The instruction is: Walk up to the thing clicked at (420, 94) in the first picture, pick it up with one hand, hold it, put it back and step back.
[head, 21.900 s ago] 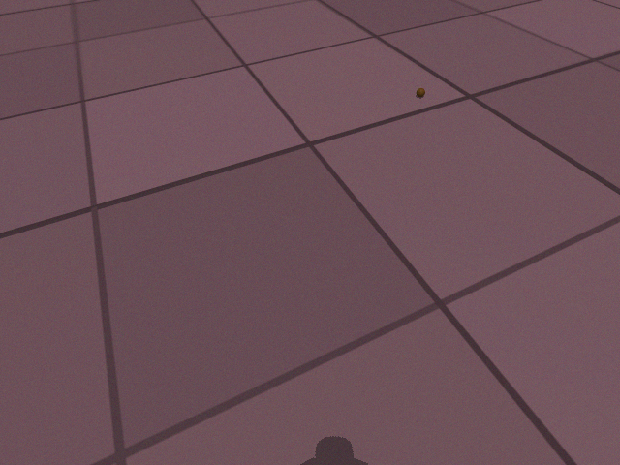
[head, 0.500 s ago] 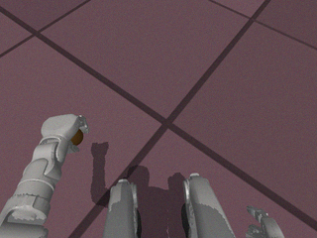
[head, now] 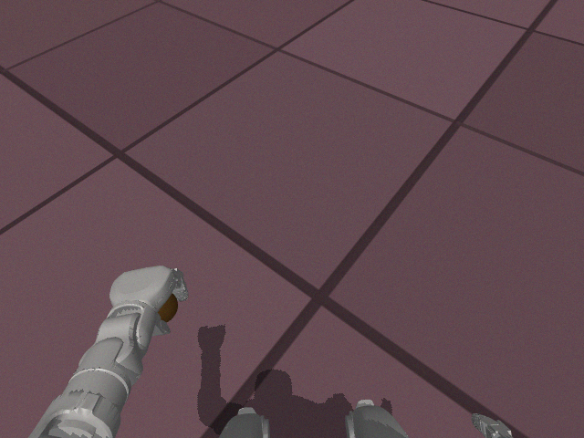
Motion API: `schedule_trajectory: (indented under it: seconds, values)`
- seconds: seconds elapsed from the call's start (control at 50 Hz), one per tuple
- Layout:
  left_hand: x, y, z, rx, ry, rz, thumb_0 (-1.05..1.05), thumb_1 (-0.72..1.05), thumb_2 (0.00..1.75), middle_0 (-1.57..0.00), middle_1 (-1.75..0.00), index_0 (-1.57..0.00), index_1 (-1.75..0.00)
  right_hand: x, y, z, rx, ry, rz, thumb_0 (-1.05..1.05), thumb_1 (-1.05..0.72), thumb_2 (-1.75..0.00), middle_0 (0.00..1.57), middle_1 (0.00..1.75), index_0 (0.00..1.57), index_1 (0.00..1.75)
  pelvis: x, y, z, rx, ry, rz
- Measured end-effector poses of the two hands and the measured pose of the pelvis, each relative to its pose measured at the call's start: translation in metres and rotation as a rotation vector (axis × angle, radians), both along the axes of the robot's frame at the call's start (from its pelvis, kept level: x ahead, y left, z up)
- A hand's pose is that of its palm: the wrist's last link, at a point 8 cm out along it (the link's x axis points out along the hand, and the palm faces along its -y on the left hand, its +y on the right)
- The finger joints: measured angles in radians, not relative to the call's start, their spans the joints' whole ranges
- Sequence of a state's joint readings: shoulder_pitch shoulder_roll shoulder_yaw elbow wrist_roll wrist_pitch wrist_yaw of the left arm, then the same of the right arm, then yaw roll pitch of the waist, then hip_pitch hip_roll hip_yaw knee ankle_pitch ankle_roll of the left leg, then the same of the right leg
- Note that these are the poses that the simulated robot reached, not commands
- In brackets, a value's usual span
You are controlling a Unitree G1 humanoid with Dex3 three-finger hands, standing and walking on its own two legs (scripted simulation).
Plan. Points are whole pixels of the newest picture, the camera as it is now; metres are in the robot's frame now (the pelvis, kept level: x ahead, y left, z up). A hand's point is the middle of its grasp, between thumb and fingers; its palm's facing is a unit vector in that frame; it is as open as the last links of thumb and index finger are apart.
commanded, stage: lift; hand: left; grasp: from above
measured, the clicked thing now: (160, 306) +0.36 +0.23 -0.09
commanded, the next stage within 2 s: hold in 0.26 s
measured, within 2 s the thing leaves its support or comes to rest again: neither
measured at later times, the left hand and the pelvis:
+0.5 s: hand (148, 287) +0.35 +0.22 -0.01, palm faces -0.44 -0.06 -0.90, open 7.3 cm; pelvis +0.04 +0.00 +0.05, yaw +0 degrees
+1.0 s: hand (135, 289) +0.33 +0.22 +0.03, palm faces -0.44 -0.06 -0.90, open 7.3 cm; pelvis +0.03 +0.00 +0.07, yaw -1 degrees
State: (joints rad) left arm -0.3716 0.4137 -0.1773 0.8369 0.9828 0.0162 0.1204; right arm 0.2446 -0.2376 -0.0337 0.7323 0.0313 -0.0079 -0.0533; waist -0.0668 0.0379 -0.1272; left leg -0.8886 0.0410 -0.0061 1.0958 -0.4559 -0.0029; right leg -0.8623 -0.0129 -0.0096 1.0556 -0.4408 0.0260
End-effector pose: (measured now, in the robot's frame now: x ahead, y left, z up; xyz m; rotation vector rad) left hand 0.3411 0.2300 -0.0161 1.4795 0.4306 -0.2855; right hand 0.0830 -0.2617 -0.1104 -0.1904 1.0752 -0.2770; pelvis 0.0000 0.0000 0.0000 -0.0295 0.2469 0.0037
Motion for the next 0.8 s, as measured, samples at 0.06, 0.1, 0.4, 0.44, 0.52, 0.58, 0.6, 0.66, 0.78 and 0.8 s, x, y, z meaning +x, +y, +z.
schedule_trajectory:
  seconds: [0.06,0.1,0.4,0.44,0.52,0.58,0.6,0.66,0.78,0.8]
  values:
    - [0.004,-0.002,0.01,0.001,-0.004,0.006,0.01,0.36,0.26,-0.74,-0.7,-0.87,-0.56,0.002,0.0,0.008,0.009,0.005,-0.004,0.01,-0.91,-0.91,0.2,0.3,0.2,0.3,0.005,-0.001,0.01,0.005,-0.014,-0.003]
    - [0.006,-0.004,0.016,0.004,-0.003,0.008,0.01,0.36,0.25,-0.74,-0.7,-0.87,-0.56,0.004,-0.001,0.012,0.016,0.01,-0.007,0.01,-0.91,-0.91,0.2,0.3,0.2,0.3,0.009,-0.002,0.015,0.008,-0.022,-0.004]
    - [0.014,-0.008,0.052,-0.006,-0.007,0.008,0.01,0.34,0.28,-0.75,-0.7,-0.87,-0.56,0.029,-0.006,0.041,0.024,0.001,-0.009,0.01,-0.9,-0.9,0.2,0.3,0.2,0.3,0.032,-0.005,0.045,0.019,-0.081,-0.006]
    - [0.015,-0.008,0.057,0.001,-0.01,0.002,0.0,0.34,0.28,-0.75,-0.7,-0.87,-0.56,0.033,-0.007,0.045,0.022,-0.01,-0.01,0.01,-0.9,-0.9,0.2,0.3,0.2,0.3,0.034,-0.004,0.048,0.02,-0.09,-0.007]
    - [0.016,-0.008,0.065,0.013,-0.004,-0.012,0.0,0.34,0.28,-0.75,-0.7,-0.87,-0.56,0.041,-0.008,0.052,0.022,-0.032,-0.012,0.01,-0.9,-0.9,0.2,0.3,0.2,0.3,0.037,-0.003,0.052,0.02,-0.107,-0.009]
    - [0.016,-0.007,0.072,0.008,-0.005,-0.014,0.01,0.34,0.28,-0.75,-0.7,-0.87,-0.56,0.046,-0.007,0.056,0.025,-0.048,-0.01,0.01,-0.91,-0.9,0.2,0.3,0.2,0.3,0.038,-0.002,0.055,0.021,-0.12,-0.011]
    - [0.016,-0.007,0.074,0.009,-0.005,-0.015,0.0,0.34,0.28,-0.75,-0.7,-0.87,-0.56,0.048,-0.007,0.057,0.026,-0.053,-0.009,0.01,-0.91,-0.9,0.2,0.3,0.2,0.3,0.038,-0.002,0.056,0.022,-0.124,-0.012]
    - [0.014,-0.006,0.078,0.01,-0.001,-0.02,0.0,0.34,0.29,-0.75,-0.69,-0.88,-0.56,0.051,-0.005,0.06,0.03,-0.068,-0.006,0.01,-0.91,-0.9,0.2,0.3,0.2,0.3,0.038,-0.001,0.058,0.023,-0.134,-0.014]
    - [0.008,-0.006,0.087,0.012,0.001,-0.03,0.0,0.33,0.29,-0.76,-0.69,-0.88,-0.56,0.056,0.001,0.063,0.043,-0.087,0.005,0.01,-0.91,-0.9,0.2,0.3,0.2,0.3,0.036,0.0,0.061,0.025,-0.154,-0.019]
    - [0.007,-0.006,0.088,0.014,0.0,-0.032,0.0,0.33,0.29,-0.76,-0.69,-0.88,-0.56,0.057,0.001,0.064,0.045,-0.089,0.007,0.01,-0.91,-0.9,0.2,0.3,0.2,0.3,0.035,0.001,0.061,0.025,-0.157,-0.019]
